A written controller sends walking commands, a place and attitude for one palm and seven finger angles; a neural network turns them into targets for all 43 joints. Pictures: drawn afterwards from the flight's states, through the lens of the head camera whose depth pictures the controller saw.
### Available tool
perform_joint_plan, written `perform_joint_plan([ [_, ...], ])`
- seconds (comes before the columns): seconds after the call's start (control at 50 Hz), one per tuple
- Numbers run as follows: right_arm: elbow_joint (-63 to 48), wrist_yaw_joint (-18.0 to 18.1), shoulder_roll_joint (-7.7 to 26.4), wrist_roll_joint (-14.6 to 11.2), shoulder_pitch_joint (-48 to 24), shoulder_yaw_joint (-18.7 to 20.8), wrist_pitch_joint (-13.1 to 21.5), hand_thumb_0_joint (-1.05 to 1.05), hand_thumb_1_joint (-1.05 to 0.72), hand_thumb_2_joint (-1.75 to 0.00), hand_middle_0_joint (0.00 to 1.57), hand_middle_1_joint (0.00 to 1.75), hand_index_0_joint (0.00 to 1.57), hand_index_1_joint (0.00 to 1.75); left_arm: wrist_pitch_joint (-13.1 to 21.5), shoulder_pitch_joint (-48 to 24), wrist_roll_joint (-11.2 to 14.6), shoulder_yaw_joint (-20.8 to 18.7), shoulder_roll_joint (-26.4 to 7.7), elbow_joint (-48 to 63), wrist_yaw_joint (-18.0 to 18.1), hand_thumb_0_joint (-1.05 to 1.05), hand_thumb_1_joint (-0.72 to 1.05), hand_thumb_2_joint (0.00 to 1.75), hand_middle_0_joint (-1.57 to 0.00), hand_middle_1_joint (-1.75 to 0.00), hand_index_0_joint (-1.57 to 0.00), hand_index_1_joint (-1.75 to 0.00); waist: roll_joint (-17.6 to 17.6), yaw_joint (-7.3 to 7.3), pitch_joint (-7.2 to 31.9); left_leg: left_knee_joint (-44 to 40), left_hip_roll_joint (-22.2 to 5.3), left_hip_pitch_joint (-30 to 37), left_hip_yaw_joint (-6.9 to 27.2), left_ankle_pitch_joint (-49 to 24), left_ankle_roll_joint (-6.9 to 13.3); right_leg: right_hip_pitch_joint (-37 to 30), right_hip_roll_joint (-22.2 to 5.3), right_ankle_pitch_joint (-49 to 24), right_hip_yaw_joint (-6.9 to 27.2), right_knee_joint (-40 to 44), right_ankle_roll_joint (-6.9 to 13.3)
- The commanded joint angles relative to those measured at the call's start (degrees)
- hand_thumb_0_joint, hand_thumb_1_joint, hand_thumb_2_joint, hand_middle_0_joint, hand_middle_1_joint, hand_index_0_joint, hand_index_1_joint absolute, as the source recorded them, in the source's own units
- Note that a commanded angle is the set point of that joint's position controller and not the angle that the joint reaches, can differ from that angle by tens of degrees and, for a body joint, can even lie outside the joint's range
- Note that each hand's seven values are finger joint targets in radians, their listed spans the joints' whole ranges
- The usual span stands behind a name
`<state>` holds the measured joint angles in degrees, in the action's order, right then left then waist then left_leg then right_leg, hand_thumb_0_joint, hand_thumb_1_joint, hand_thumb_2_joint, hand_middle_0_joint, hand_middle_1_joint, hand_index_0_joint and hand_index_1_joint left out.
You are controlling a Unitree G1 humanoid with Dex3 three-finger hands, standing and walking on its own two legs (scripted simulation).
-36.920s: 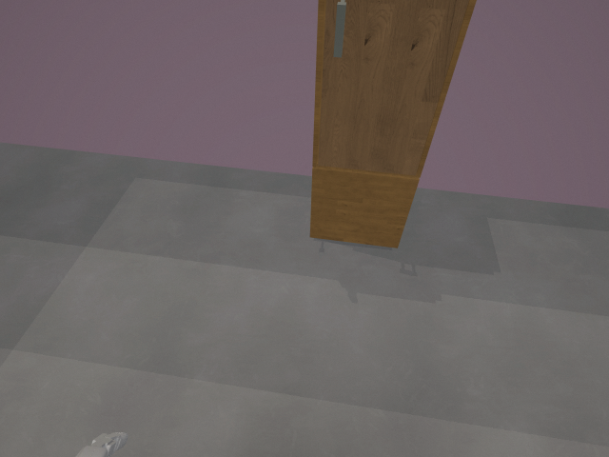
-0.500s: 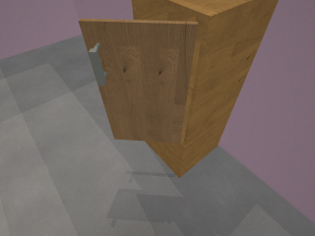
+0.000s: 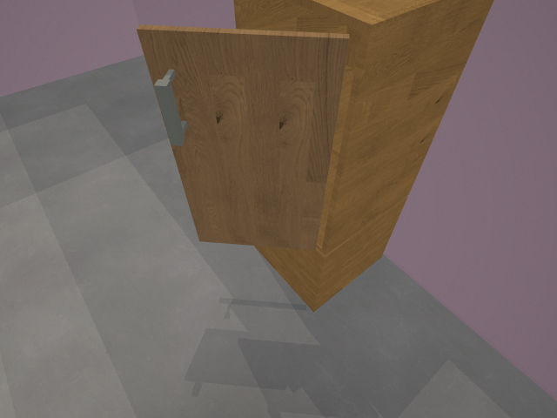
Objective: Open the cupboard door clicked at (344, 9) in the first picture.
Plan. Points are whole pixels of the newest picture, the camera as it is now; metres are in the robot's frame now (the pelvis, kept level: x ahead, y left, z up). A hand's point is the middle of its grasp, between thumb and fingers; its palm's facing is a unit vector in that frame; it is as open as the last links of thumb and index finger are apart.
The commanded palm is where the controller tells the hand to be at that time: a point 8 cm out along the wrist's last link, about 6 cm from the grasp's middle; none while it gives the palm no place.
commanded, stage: shuffle to correct the standing spot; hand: left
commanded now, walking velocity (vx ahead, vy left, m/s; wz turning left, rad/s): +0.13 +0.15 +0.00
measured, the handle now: (174, 108) +0.59 +0.24 +0.13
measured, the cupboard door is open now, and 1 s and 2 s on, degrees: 46 46 46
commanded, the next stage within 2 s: come to a stop and stand still in 0.02 s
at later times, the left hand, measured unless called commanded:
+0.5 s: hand out of the picture +0.12 +0.20 -0.17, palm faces +0.02 -0.97 -0.23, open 7.3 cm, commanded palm none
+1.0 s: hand out of the picture +0.02 +0.18 -0.17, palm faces +0.03 -0.98 -0.20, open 7.3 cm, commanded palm none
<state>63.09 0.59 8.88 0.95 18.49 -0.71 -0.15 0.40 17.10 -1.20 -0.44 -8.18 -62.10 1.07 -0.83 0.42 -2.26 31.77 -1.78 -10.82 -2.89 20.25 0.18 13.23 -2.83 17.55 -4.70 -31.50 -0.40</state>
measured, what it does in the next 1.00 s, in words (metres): stands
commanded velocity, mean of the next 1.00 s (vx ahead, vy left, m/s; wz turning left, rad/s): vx -0.04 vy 0.00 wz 0.00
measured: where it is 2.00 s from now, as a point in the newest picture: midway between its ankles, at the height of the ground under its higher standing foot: outside the picture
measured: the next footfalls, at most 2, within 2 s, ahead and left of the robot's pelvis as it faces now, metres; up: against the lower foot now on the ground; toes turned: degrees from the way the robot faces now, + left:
none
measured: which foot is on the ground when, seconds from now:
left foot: down 0.00-1.00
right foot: down 0.00-1.00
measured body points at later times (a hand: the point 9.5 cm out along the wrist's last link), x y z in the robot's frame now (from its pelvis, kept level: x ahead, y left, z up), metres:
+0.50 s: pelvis +0.05 +0.02 +0.00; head +0.08 +0.01 +0.45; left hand +0.12 +0.26 -0.15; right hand +0.05 -0.19 -0.17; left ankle -0.03 +0.12 -0.73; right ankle +0.05 -0.08 -0.73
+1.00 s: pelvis +0.01 +0.01 +0.01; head +0.01 +0.01 +0.46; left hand +0.02 +0.24 -0.15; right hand +0.01 -0.21 -0.15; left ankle -0.03 +0.12 -0.73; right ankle +0.05 -0.08 -0.73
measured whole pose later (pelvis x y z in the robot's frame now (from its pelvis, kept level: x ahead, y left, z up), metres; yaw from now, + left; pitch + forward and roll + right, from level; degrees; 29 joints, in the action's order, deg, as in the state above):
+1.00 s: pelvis +0.01 +0.01 +0.01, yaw +0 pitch -2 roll +0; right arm 63.2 1.5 8.1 0.7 16.4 -0.6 0.3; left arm -0.4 15.6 -0.7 0.0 -9.6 -61.4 1.5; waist 0.6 0.6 -2.2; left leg 24.4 -0.5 -6.0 -4.7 17.0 0.6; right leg 14.1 -0.5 10.2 -6.0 -25.5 2.4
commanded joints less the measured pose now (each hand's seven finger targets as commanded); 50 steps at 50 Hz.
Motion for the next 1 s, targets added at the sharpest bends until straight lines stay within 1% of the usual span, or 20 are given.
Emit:
perform_joint_plan([
  [0.0, -3.0, -0.1, 3.2, 0.4, 2.2, 1.5, 0.7, 0.00, -0.90, -0.90, 0.20, 0.30, 0.20, 0.30, 0.5, 4.7, -0.2, -3.4, -10.6, 2.5, 0.7, 0.00, 0.90, 0.90, -0.20, -0.30, -0.20, -0.30, 10.0, 1.01, -5.8, 3.8, 0.4, -9.8, -2.0, 2.3, 1.2, 1.9, -12.9, 14.9, 17.3, 17.0, 8.2],
  [0.04, -2.4, -0.1, 2.8, 0.3, 4.8, 1.4, 1.3, 0.00, -0.90, -0.90, 0.20, 0.30, 0.20, 0.30, 0.6, 2.8, -0.2, -3.6, -10.0, 3.5, 0.6, 0.00, 0.90, 0.90, -0.20, -0.30, -0.20, -0.30, 7.1, -0.47, -4.3, -1.6, 0.0, -4.4, -1.8, -0.3, 1.3, 3.9, -11.0, 8.3, 12.7, 12.2, 7.4],
  [0.06, -1.7, 0.0, 3.1, 0.2, 6.7, 1.5, 1.5, 0.00, -0.90, -0.90, 0.20, 0.30, 0.20, 0.30, 0.4, 1.6, -0.4, -3.5, -8.7, 4.0, 0.5, 0.00, 0.90, 0.90, -0.20, -0.30, -0.20, -0.30, 3.6, -1.21, -4.4, -4.6, -0.4, -1.5, -0.4, -2.8, 1.6, 5.6, -7.7, 6.7, 8.6, 7.7, 6.1],
  [0.1, -0.3, 0.4, 7.4, 0.6, 11.8, 2.1, 2.3, 0.00, -0.90, -0.90, 0.20, 0.30, 0.20, 0.30, 0.2, -0.3, -0.3, -2.8, -4.9, 5.3, 0.2, 0.00, 0.90, 0.90, -0.20, -0.30, -0.20, -0.30, -13.1, -2.54, -1.8, -11.1, -9.3, 3.8, 10.4, -16.4, 5.9, 9.9, 0.7, 6.6, -2.8, -9.3, 2.6],
  [0.12, 0.0, 1.1, 7.9, 0.7, 13.0, 2.3, 2.5, 0.00, -0.90, -0.90, 0.20, 0.30, 0.20, 0.30, 0.4, -2.1, -0.5, -2.2, -3.4, 6.1, 0.4, 0.00, 0.90, 0.90, -0.20, -0.30, -0.20, -0.30, -16.7, -3.16, -2.8, -13.2, -13.2, 8.3, 15.6, -29.5, 9.5, 16.9, 2.5, 14.4, -3.0, -16.1, 1.9],
  [0.16, -0.7, 2.0, 5.7, 0.7, 11.7, 1.6, 3.0, 0.00, -0.90, -0.90, 0.20, 0.30, 0.20, 0.30, 0.7, -3.7, 0.0, -1.8, -3.4, 6.3, 0.6, 0.00, 0.90, 0.90, -0.20, -0.30, -0.20, -0.30, -10.4, -2.45, -2.5, -9.5, -14.8, 11.6, 14.6, -52.9, 12.8, 19.1, -0.4, 16.7, 1.1, -19.5, 2.4],
  [0.2, -1.9, 2.3, 6.3, 0.6, 7.3, 1.6, 3.1, 0.00, -0.90, -0.90, 0.20, 0.30, 0.20, 0.30, 0.9, -2.8, 0.6, -1.9, -2.6, 5.4, 0.4, 0.00, 0.90, 0.90, -0.20, -0.30, -0.20, -0.30, -6.8, -0.92, -1.0, -7.2, -12.5, 10.1, 9.3, -61.5, 10.3, 12.5, -1.0, 10.5, 0.8, -11.3, 1.8],
  [0.26, -2.5, 2.8, 7.4, -0.4, 3.8, 2.2, 3.0, 0.00, -0.90, -0.90, 0.20, 0.30, 0.20, 0.30, 1.1, 2.1, 0.7, -2.1, -4.2, 3.2, 0.5, 0.00, 0.90, 0.90, -0.20, -0.30, -0.20, -0.30, -3.6, 1.84, 2.6, -3.7, -8.7, 8.6, 5.3, -58.8, 5.3, 0.4, 0.4, -8.8, -0.4, 4.0, 1.5],
  [0.28, -2.8, 2.8, 7.0, -0.8, 3.8, 2.3, 3.1, 0.00, -0.90, -0.90, 0.20, 0.30, 0.20, 0.30, 1.3, 4.1, 0.6, -2.4, -5.9, 2.4, 0.8, 0.00, 0.90, 0.90, -0.20, -0.30, -0.20, -0.30, -1.7, 2.14, 4.2, -1.8, -7.5, 4.7, 4.3, -53.3, 3.7, -5.5, -1.5, -20.7, 2.1, 4.0, 2.2],
  [0.32, -3.2, 2.7, 4.5, -1.2, 4.5, 2.6, 2.6, 0.00, -0.90, -0.90, 0.20, 0.30, 0.20, 0.30, 1.3, 6.2, 0.7, -2.5, -8.5, 1.5, 1.3, 0.00, 0.90, 0.90, -0.20, -0.30, -0.20, -0.30, 4.1, 1.50, 6.8, 0.9, -2.9, -3.7, 2.4, -26.9, 1.0, -12.8, -11.2, -49.1, 10.2, -1.9, 7.8],
  [0.34, -2.8, 2.7, 3.2, -1.2, 4.5, 2.6, 2.0, 0.00, -0.90, -0.90, 0.20, 0.30, 0.20, 0.30, 1.0, 5.2, 0.8, -2.3, -8.6, 1.7, 1.3, 0.00, 0.90, 0.90, -0.20, -0.30, -0.20, -0.30, 6.2, 0.87, 5.8, 0.8, -1.4, -3.9, 1.9, -19.3, 0.3, -11.2, -12.8, -53.2, 9.7, -2.0, 9.2],
  [0.36, -2.2, 2.6, 2.1, -1.2, 4.8, 2.6, 1.3, 0.00, -0.90, -0.90, 0.20, 0.30, 0.20, 0.30, 0.8, 3.8, 0.7, -2.2, -8.0, 1.9, 1.6, 0.00, 0.90, 0.90, -0.20, -0.30, -0.20, -0.30, 10.8, 0.26, 5.7, 0.8, -1.4, -3.1, 1.3, -15.8, 0.0, -10.0, -12.0, -53.1, 8.7, -1.0, 9.5],
  [0.4, -1.7, 2.2, 1.6, -1.1, 4.7, 2.7, 0.9, 0.00, -0.90, -0.90, 0.20, 0.30, 0.20, 0.30, 0.2, 0.8, 0.5, -2.0, -7.9, 3.4, 1.7, 0.00, 0.90, 0.90, -0.20, -0.30, -0.20, -0.30, 10.4, -0.51, 4.6, -1.2, -1.8, -1.3, 1.3, -15.9, -0.1, -6.1, -10.6, -48.3, 6.8, -1.2, 7.7],
  [0.46, -1.8, 2.3, 3.2, -0.2, 3.4, 3.0, 1.2, 0.00, -0.90, -0.90, 0.20, 0.30, 0.20, 0.30, -0.4, -1.8, 0.6, -2.1, -6.2, 5.7, 1.8, 0.00, 0.90, 0.90, -0.20, -0.30, -0.20, -0.30, 0.3, -0.27, 3.2, -5.8, -6.2, 3.0, 3.5, -39.1, 1.5, -1.6, -4.8, -32.1, 4.1, -3.9, 3.3],
  [0.5, -2.1, 2.6, 4.7, 0.0, 2.1, 3.1, 1.1, 0.00, -0.90, -0.90, 0.20, 0.30, 0.20, 0.30, -0.6, -2.1, 0.5, -2.3, -6.2, 6.4, 1.9, 0.00, 0.90, 0.90, -0.20, -0.30, -0.20, -0.30, -1.4, 0.09, 2.8, -5.4, -7.8, 3.9, 4.5, -45.4, 2.6, -0.3, -3.2, -25.1, 3.8, -4.3, 2.5],
  [0.54, -2.8, 2.8, 5.4, 0.1, 1.7, 3.4, 1.0, 0.00, -0.90, -0.90, 0.20, 0.30, 0.20, 0.30, -0.6, -1.9, 0.5, -2.6, -6.3, 6.7, 1.9, 0.00, 0.90, 0.90, -0.20, -0.30, -0.20, -0.30, -1.1, 0.11, 4.6, -3.9, -7.5, 5.6, 3.9, -47.7, 2.8, -0.9, -3.2, -26.8, 4.2, -4.3, 2.9],
  [0.58, -3.3, 2.7, 5.1, 0.1, 0.7, 3.4, 0.9, 0.00, -0.90, -0.90, 0.20, 0.30, 0.20, 0.30, -0.5, -1.7, 0.3, -2.6, -6.8, 6.8, 1.8, 0.00, 0.90, 0.90, -0.20, -0.30, -0.20, -0.30, -1.8, 0.30, 4.6, -3.5, -6.5, 3.7, 3.2, -41.8, 2.5, -2.6, -4.1, -28.8, 5.6, -3.2, 3.3],
  [0.64, -3.9, 2.4, 3.9, -0.1, -0.2, 3.0, 0.8, 0.00, -0.90, -0.90, 0.20, 0.30, 0.20, 0.30, -0.5, -1.4, 0.4, -2.2, -7.2, 6.4, 1.6, 0.00, 0.90, 0.90, -0.20, -0.30, -0.20, -0.30, 1.7, -0.05, 4.8, -4.3, -4.5, 1.5, 2.3, -23.2, 1.4, -3.4, -6.6, -29.2, 8.6, 0.6, 5.0],
  [0.72, -3.4, 1.9, 3.5, 0.0, -1.0, 2.3, 0.9, 0.00, -0.90, -0.90, 0.20, 0.30, 0.20, 0.30, -0.5, -3.2, 0.4, -1.6, -6.8, 6.4, 1.2, 0.00, 0.90, 0.90, -0.20, -0.30, -0.20, -0.30, 1.0, -0.36, 1.4, -9.3, -4.6, -0.4, 3.5, -11.4, 1.5, -1.5, -5.4, -16.2, 8.4, 5.7, 4.1],
  [0.98, -0.4, 1.1, 3.7, 0.0, 2.5, 0.8, 1.3, 0.00, -0.90, -0.90, 0.20, 0.30, 0.20, 0.30, 0.4, 0.5, 0.6, -0.4, -6.3, 2.6, 0.7, 0.00, 0.90, 0.90, -0.20, -0.30, -0.20, -0.30, 1.4, -0.04, -3.4, -15.0, -3.7, -3.3, 3.9, -2.1, 1.9, -1.5, -3.9, -1.0, 8.5, 13.6, 2.9],
])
